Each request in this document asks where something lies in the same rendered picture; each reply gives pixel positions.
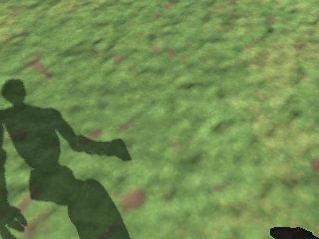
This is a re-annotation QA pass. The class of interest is robot right hand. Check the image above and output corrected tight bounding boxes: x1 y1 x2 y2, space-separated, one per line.
269 226 319 239

